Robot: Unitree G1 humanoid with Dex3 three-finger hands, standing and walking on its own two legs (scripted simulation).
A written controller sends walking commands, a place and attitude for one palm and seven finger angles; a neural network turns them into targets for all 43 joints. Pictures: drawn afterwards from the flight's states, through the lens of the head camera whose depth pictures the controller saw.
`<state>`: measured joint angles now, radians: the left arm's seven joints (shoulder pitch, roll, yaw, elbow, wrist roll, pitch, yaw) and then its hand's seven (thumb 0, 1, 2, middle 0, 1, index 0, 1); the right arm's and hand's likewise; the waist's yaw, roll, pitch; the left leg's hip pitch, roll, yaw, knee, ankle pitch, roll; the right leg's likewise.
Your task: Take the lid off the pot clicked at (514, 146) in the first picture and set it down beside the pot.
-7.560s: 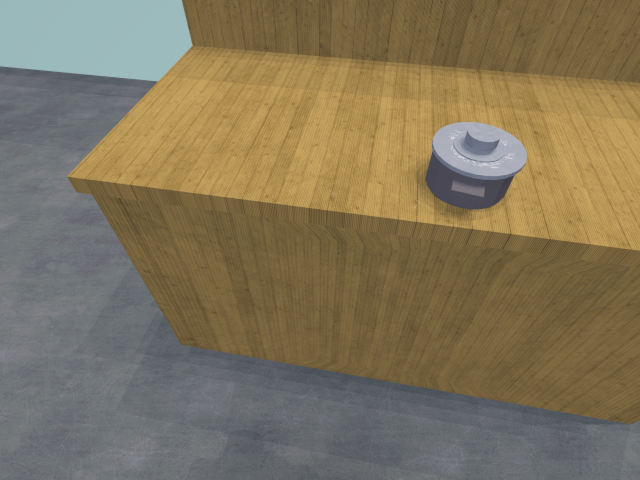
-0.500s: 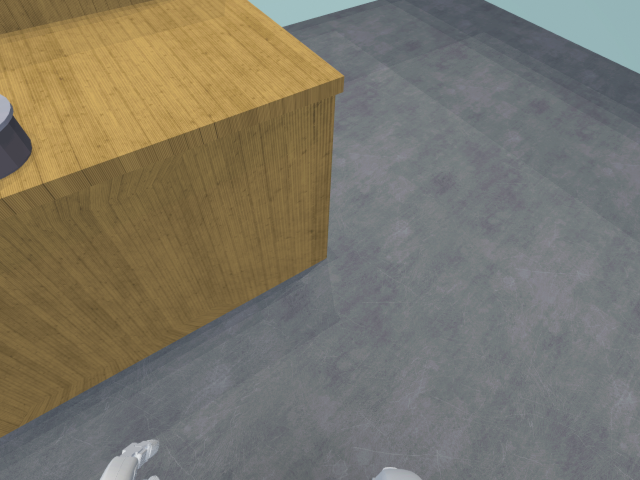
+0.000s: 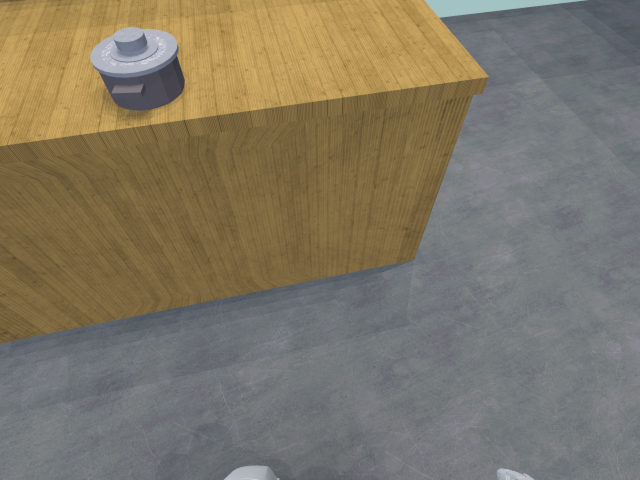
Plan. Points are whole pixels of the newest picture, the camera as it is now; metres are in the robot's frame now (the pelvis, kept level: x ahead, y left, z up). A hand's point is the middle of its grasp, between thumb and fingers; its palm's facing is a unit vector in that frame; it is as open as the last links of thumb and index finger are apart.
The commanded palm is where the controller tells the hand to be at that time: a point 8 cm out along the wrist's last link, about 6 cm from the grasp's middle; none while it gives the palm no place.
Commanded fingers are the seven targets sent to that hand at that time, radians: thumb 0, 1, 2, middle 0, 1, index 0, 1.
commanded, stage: turn to face it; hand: left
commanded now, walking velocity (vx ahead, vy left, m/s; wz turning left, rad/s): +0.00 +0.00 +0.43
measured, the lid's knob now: (130, 39) +0.79 +0.41 +0.10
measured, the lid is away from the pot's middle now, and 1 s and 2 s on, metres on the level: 0.00 0.00 0.00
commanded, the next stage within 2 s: take the last steps up to it in 0.38 s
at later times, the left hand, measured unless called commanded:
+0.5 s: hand out of the picture +0.04 +0.18 -0.14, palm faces +0.22 -0.93 -0.29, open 7.3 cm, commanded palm none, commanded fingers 0.00 0.90 0.90 -0.20 -0.30 -0.20 -0.30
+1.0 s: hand out of the picture -0.10 +0.17 -0.17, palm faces +0.39 -0.90 -0.18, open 7.3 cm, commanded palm none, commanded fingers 0.00 0.90 0.90 -0.20 -0.30 -0.20 -0.30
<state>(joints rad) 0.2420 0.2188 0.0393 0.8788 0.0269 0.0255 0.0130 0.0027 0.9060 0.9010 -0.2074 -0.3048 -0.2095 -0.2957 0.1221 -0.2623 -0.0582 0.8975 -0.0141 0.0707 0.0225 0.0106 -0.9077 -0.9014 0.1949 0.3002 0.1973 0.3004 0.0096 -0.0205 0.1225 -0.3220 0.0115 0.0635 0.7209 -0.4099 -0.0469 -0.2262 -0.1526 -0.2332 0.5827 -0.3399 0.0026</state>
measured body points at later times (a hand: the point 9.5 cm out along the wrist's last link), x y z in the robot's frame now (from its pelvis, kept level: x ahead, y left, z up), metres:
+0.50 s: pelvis +0.01 -0.03 +0.00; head +0.04 -0.06 +0.44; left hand +0.03 +0.23 -0.12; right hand +0.13 -0.25 -0.17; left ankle -0.04 +0.11 -0.69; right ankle +0.03 -0.11 -0.73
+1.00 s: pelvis +0.04 +0.03 +0.00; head +0.05 +0.05 +0.45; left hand -0.12 +0.22 -0.16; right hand +0.21 -0.16 -0.14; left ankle +0.01 +0.13 -0.74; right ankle +0.04 -0.11 -0.73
